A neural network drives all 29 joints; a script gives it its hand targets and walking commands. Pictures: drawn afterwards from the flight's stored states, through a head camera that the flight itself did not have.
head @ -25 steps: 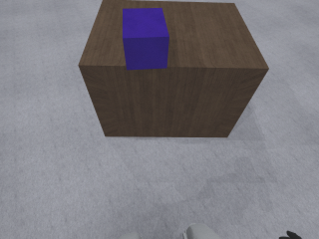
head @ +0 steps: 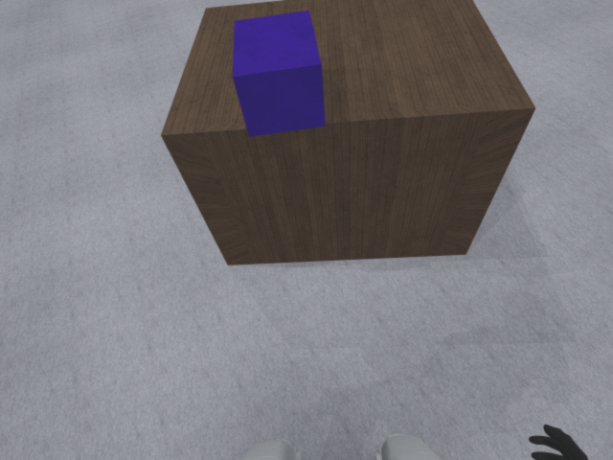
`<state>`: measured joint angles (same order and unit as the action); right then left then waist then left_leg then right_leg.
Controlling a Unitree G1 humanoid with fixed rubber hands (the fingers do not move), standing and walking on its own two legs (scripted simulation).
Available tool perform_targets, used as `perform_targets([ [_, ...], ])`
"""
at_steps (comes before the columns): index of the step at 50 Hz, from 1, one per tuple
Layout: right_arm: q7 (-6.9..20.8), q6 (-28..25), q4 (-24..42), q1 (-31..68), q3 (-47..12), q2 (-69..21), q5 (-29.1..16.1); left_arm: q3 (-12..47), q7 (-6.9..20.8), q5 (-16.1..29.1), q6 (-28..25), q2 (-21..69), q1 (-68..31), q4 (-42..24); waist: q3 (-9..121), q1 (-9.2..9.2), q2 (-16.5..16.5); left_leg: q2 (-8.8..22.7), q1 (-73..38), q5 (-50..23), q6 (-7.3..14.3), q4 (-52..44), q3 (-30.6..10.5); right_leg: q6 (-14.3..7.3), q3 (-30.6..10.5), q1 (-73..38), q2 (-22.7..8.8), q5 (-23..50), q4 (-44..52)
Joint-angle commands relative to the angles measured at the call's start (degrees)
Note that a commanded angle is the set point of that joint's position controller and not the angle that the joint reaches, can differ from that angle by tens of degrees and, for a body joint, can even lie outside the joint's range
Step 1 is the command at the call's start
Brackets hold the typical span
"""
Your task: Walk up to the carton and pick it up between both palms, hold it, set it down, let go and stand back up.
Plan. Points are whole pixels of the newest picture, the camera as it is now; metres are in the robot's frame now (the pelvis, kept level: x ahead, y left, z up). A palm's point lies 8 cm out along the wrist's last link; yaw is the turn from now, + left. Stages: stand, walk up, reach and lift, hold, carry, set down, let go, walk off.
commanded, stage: walk up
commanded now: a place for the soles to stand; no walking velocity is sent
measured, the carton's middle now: (279, 72) +0.92 +0.09 -0.03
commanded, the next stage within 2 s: none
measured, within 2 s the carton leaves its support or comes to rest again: neither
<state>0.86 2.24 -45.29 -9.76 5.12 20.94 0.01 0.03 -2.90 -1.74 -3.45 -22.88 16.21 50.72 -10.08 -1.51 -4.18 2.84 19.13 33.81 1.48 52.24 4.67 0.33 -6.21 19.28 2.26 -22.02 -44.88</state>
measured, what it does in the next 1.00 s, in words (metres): steps on the spot: left foot, then right foot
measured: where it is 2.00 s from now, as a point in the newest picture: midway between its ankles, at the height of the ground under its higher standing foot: outside the picture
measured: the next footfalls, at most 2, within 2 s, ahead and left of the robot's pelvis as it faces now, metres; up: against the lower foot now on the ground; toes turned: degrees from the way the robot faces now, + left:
left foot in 0.08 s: +0.05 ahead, +0.11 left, +0.00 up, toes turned +6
right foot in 0.58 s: +0.07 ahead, -0.13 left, +0.00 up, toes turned +6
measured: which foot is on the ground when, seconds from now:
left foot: up 0.00-0.06, down 0.08-0.60, up 0.62-0.98, down 1.00-1.00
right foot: down 0.00-0.10, up 0.12-0.56, down 0.58-1.00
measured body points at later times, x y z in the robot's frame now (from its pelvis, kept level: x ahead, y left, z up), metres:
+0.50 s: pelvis +0.00 +0.02 +0.01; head +0.05 +0.03 +0.45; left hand +0.07 +0.34 -0.11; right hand +0.07 -0.30 -0.09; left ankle +0.01 +0.11 -0.71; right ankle -0.01 -0.14 -0.67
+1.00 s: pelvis +0.00 +0.04 +0.00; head +0.04 +0.03 +0.44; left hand +0.06 +0.36 -0.11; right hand +0.10 -0.27 -0.12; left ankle +0.02 +0.12 -0.70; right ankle +0.03 -0.13 -0.71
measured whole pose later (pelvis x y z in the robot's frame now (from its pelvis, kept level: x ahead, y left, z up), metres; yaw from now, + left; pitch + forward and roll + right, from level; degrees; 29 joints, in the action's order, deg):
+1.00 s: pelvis +0.00 +0.04 +0.00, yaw +0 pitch -4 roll -2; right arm 1.4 1.4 -45.3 -11.7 5.1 21.2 0.0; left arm 0.0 -2.9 -1.2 -3.9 -22.9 15.8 49.6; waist -9.9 -1.0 -3.3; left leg 2.3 20.3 29.2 1.7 49.7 3.8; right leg 0.6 -6.2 18.2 1.6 -22.6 -44.4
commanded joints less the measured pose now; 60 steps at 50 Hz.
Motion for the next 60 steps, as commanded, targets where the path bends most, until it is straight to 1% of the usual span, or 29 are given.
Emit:
perform_targets([
  [1, -0.68, -1.86, 3.02, -0.90, 3.62, 13.17, 0.59, -5.73, -0.75, 0.45, -0.95, -17.26, 0.20, -4.01, 8.54, 0.69, 14.71, -1.01, 5.54, -1.90, 1.03, -6.78, -10.05, -14.76, -29.78, -5.32, -15.95, 17.29, 16.33],
  [3, -0.73, -2.94, 0.42, -3.91, 3.66, 11.63, 0.23, -4.33, -0.70, 1.25, -0.49, -16.21, -5.95, -4.31, 8.70, -3.12, 11.80, -0.40, -10.45, -14.65, 0.79, -21.24, -6.76, -9.93, -15.65, 5.64, -10.03, 24.55, 8.79],
  [4, -1.09, -3.52, -0.65, -9.56, 5.11, 15.84, 1.16, -3.04, -0.64, 1.89, -0.29, -11.61, -7.24, -5.72, 11.16, -5.68, 5.11, 6.04, -18.09, -17.32, 2.52, -27.91, -16.60, -4.65, -9.66, 13.14, -3.88, 21.72, -2.67],
  [5, -1.43, -3.86, -1.11, -9.23, 5.76, 19.77, 1.21, -2.89, -0.96, 2.01, -0.22, -9.02, -6.93, -5.24, 7.83, -5.41, -4.76, 16.50, -17.32, -17.53, 5.13, -34.54, -25.64, -1.68, -0.58, 19.89, 4.33, -0.60, -12.35],
  [6, -1.25, -4.14, 0.33, -5.69, 5.37, 19.73, 0.85, -3.74, -1.42, 1.48, 0.30, -12.61, -4.53, -3.75, 6.70, -2.86, -0.44, 21.35, -12.68, -14.04, 8.46, -35.75, -29.18, -1.35, 1.35, 18.26, 1.79, -9.71, -16.60],
  [7, -0.98, -4.37, 0.22, -4.17, 5.62, 19.42, 1.19, -4.65, -1.36, 1.29, 0.66, -14.78, -1.29, -3.32, 5.49, -2.66, -0.45, 22.10, -11.67, -11.97, 8.05, -35.75, -27.90, -1.53, 0.38, 18.59, -0.05, -10.45, -18.73],
  [9, -1.08, -4.68, 1.00, -2.91, 4.71, 16.09, 0.90, -4.53, -0.47, 1.10, 0.71, -13.23, -0.39, -2.15, 3.73, -1.70, -3.86, 15.82, -12.25, -18.80, 1.91, -35.63, -21.43, -1.99, -0.21, 16.71, -0.32, -5.42, -16.88],
  [13, -1.18, -4.53, 2.06, -7.27, 4.64, 14.94, 1.31, -4.78, -0.49, 1.21, 0.55, -13.03, 0.30, -3.29, 7.02, -3.11, -8.86, 12.74, -20.47, -37.53, -0.27, -31.36, -16.77, -1.34, 1.98, 18.10, -0.39, -2.27, -17.90],
  [18, -0.80, -3.77, 3.31, -9.42, 5.25, 15.16, 1.60, -4.41, -0.32, 1.35, 0.17, -12.56, 1.42, -3.83, 8.76, -3.69, -10.86, 13.33, -23.65, -42.89, 6.23, -27.09, -13.21, -1.09, 5.68, 16.46, -1.14, -4.93, -10.63],
  [22, -1.00, -3.49, 4.01, -9.04, 5.83, 15.87, 1.66, -3.86, -0.32, 1.32, 0.12, -11.80, 0.70, -3.53, 9.73, -3.66, -6.18, 15.44, -20.18, -46.25, 8.31, -25.57, -14.02, -1.35, 8.53, 12.26, -2.51, -5.79, -6.40],
  [23, -0.71, -3.28, 4.79, -7.68, 5.69, 16.36, 1.53, -4.23, -0.34, 1.60, -0.31, -11.65, 2.71, -4.29, 9.60, -2.35, -9.27, 15.00, -18.41, -45.46, 9.72, -23.66, -11.43, -1.52, 9.64, 10.32, -3.00, -4.10, -3.91],
  [25, -0.09, -2.82, 5.45, -4.13, 4.86, 15.31, 1.34, -4.69, -0.16, 1.48, -1.42, -11.74, 4.59, -2.40, 9.83, -0.61, -4.57, 12.61, -13.49, -40.07, 10.68, -19.83, -8.81, -1.68, 10.83, 3.24, -1.49, -1.95, 4.23],
  [27, 0.59, -2.15, 6.21, 0.71, 4.57, 14.84, 1.16, -5.19, -0.46, 1.47, -1.95, -11.86, 10.65, -0.01, 9.76, 2.92, -3.70, 9.93, -5.16, -30.54, 9.02, -13.08, -5.33, -3.03, 10.42, -7.90, -0.27, 5.59, 14.64],
  [28, 0.46, -1.92, 6.16, 0.93, 4.12, 13.19, 1.08, -6.05, -0.79, 1.33, -2.29, -13.71, 13.12, 0.76, 10.83, 4.11, 2.29, 7.17, -0.87, -28.81, 6.65, -5.12, -3.31, -3.32, 6.17, -12.87, 0.05, 7.48, 15.99],
  [29, 0.57, -1.78, 6.96, 0.93, 3.32, 10.88, 0.36, -7.31, -1.27, 0.33, -2.59, -17.58, 13.05, 1.09, 10.96, 5.13, 11.00, 3.10, 8.53, -19.39, 3.91, 6.52, -2.38, -5.58, -8.80, -16.40, -5.37, 10.56, 17.41],
  [30, 0.34, -1.29, 6.60, -1.13, 1.99, 7.89, 0.17, -6.73, -1.30, -0.36, -2.77, -20.33, 8.26, -1.43, 8.04, 2.06, 17.48, -3.10, 17.05, 1.15, 0.88, 8.66, -4.31, -11.70, -33.00, -13.65, -17.11, 15.14, 22.93],
  [31, -0.03, -0.73, 5.72, -1.97, 2.45, 11.17, 0.36, -6.06, -1.19, -0.17, -2.33, -19.18, 3.54, -2.76, 7.08, 0.90, 10.40, -0.72, 14.16, 3.42, 0.01, 9.95, -8.87, -14.64, -34.44, -9.50, -19.34, 8.63, 24.36],
  [32, -0.22, -0.33, 6.69, -0.83, 3.24, 13.84, 1.25, -6.61, -1.46, -0.13, -2.19, -22.65, 5.48, -2.35, 6.71, 2.89, 14.43, -1.28, 15.30, 6.15, 0.05, 11.62, -10.27, -17.29, -38.88, -7.80, -20.34, 6.52, 25.75],
  [36, 0.54, -0.38, 4.34, -0.40, 3.48, 13.77, 0.61, -6.52, -1.37, 0.77, -1.87, -17.75, 5.18, -1.57, 5.72, 2.88, 13.60, -0.21, 16.85, -2.69, 0.05, 7.76, -11.69, -9.57, -28.56, -11.53, -12.70, 10.42, 22.36],
  [40, 0.65, -0.58, 4.14, -1.81, 3.82, 13.79, 1.25, -6.67, -0.80, 0.29, -1.68, -18.42, 2.42, -3.72, 4.86, 2.43, 16.61, 1.02, 15.60, -4.73, -0.81, 10.21, -9.41, -14.61, -27.45, -6.06, -14.16, 0.95, 22.19],
  [45, 0.33, -1.94, 5.12, 0.67, 4.50, 14.10, 1.44, -6.95, -0.44, -0.06, -1.37, -19.29, 4.99, -3.81, 5.96, 3.94, 14.94, -0.01, 13.72, -0.34, -0.28, 1.73, -8.69, -16.17, -30.62, -7.17, -15.91, -1.08, 20.27],
  [47, 0.07, -2.91, 4.10, -1.45, 4.04, 13.56, 1.12, -6.90, -0.48, 0.47, -1.43, -19.95, 1.24, -4.81, 6.02, 1.58, 12.38, 1.23, 9.04, -4.04, 0.62, -4.89, -10.34, -16.55, -28.33, -5.03, -18.03, 9.50, 15.57],
  [49, -0.42, -4.56, 1.77, -10.58, 4.83, 13.02, 0.89, -5.55, -0.32, 1.41, -0.96, -15.87, -4.44, -5.61, 9.94, -4.51, 7.92, 0.21, -9.61, -12.82, 0.08, -20.52, -8.98, -10.34, -15.22, 6.43, -11.04, 15.79, 4.41],
  [50, -0.94, -5.00, -0.51, -16.97, 5.84, 15.54, 2.05, -4.05, -0.28, 1.76, -0.83, -10.81, -6.55, -6.48, 11.22, -8.44, -3.81, 5.26, -17.56, -9.83, 0.82, -30.87, -17.11, -6.25, -6.61, 14.09, -3.28, 14.15, -10.10],
  [51, -1.03, -5.44, -1.17, -16.97, 6.30, 19.38, 1.72, -2.87, -0.55, 1.72, -0.61, -7.65, -5.19, -7.06, 7.07, -6.88, -12.34, 15.40, -19.94, -13.89, 0.90, -37.02, -30.81, -2.97, -1.47, 24.33, 5.74, -8.27, -19.91],
  [52, -1.36, -5.21, 0.33, -11.66, 6.17, 18.86, 1.73, -3.20, -1.16, 1.18, 0.18, -11.47, -3.53, -5.51, 7.15, -4.56, -2.31, 19.60, -17.92, -15.42, 0.64, -38.17, -32.68, -1.99, -1.62, 22.83, 2.72, -8.22, -21.07],
  [53, -1.52, -5.46, 0.20, -10.68, 6.26, 20.55, 0.77, -4.08, -0.83, 1.17, 0.67, -13.85, -1.61, -4.55, 7.66, -3.48, -0.83, 20.94, -16.20, -15.93, -0.94, -38.24, -32.75, -2.28, -3.64, 21.20, 1.52, -6.75, -22.68],
  [55, -1.72, -5.93, 0.61, -7.94, 5.64, 16.94, 1.00, -4.42, 0.33, 1.39, 1.08, -14.02, -0.08, -3.09, 1.98, -0.88, 0.50, 14.51, -11.53, -24.04, -7.24, -37.34, -24.51, -2.73, -5.14, 18.31, 0.53, -1.17, -23.25],
  [60, -2.43, -6.20, 0.69, -11.37, 4.87, 13.39, -0.33, -4.09, 0.99, 1.37, 2.28, -11.26, 5.05, -1.78, 7.61, -1.37, -10.09, 7.01, -20.48, -53.74, -16.24, -33.34, -9.42, -2.25, -1.73, 12.05, 2.32, 2.94, -20.70],
])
